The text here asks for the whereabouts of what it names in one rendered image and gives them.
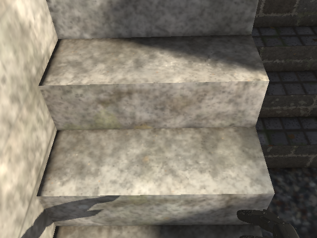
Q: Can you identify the robot right hand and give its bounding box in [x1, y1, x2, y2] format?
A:
[237, 209, 299, 238]

